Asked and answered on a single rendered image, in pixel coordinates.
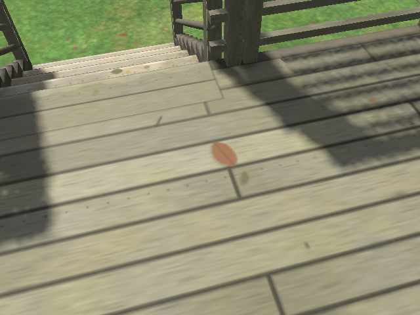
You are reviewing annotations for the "stairs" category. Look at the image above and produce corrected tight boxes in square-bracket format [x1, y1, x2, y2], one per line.
[0, 42, 199, 97]

